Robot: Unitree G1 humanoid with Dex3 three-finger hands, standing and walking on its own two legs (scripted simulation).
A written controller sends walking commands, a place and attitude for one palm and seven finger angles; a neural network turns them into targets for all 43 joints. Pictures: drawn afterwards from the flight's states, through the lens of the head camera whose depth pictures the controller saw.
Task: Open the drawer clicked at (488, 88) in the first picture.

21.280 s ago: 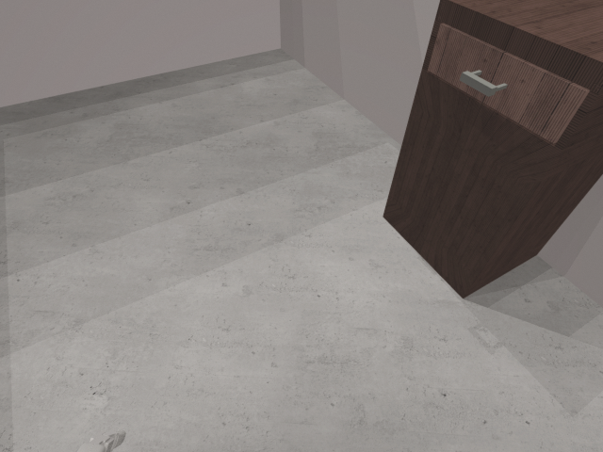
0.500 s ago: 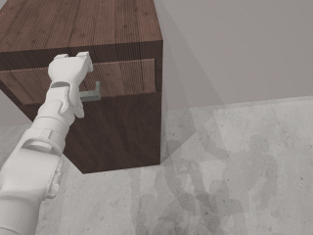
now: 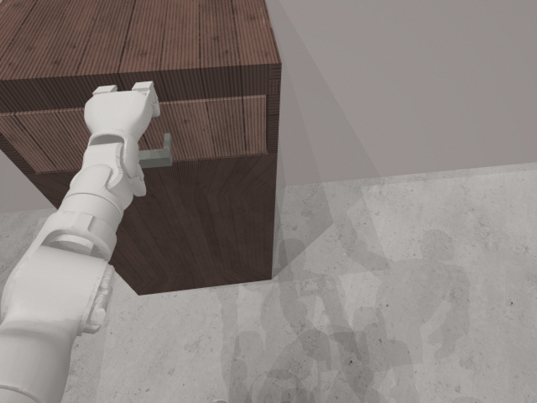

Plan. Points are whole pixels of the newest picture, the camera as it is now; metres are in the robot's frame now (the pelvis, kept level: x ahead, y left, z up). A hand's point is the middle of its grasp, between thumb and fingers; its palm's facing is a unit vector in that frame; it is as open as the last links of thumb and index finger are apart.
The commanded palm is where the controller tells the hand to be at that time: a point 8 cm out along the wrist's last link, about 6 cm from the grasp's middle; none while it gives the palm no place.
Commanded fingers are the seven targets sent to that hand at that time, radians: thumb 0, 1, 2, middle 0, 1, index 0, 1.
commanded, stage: lower the fingers behind the handle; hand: left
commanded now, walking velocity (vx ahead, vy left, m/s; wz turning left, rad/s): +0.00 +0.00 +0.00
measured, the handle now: (142, 150) +0.54 +0.21 +0.04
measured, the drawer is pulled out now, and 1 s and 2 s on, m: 0.00 0.00 0.00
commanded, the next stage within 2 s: lift the fingers back up to retry in 1.32 s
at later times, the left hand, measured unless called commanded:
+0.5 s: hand (138, 167) +0.49 +0.20 +0.05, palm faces -0.08 -0.05 -1.00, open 13.8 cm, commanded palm +0.49 +0.20 +0.09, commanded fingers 0.00 -0.50 0.30 -0.30 -1.20 -0.30 -1.20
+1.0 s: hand (141, 165) +0.50 +0.20 +0.04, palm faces -0.01 -0.02 -1.00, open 13.5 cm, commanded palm +0.49 +0.19 +0.06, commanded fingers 0.00 -0.50 0.30 -0.30 -1.20 -0.30 -1.20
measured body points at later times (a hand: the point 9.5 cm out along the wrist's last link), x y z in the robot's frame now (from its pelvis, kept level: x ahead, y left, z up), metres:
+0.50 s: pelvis -0.02 +0.00 -0.02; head +0.08 +0.00 +0.42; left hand +0.49 +0.20 +0.10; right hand -0.02 -0.27 -0.14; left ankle +0.03 +0.10 -0.71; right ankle -0.01 -0.11 -0.71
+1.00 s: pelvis -0.02 +0.01 -0.02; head +0.07 +0.02 +0.42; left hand +0.49 +0.20 +0.10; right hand -0.01 -0.26 -0.15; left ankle +0.03 +0.10 -0.71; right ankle -0.01 -0.11 -0.71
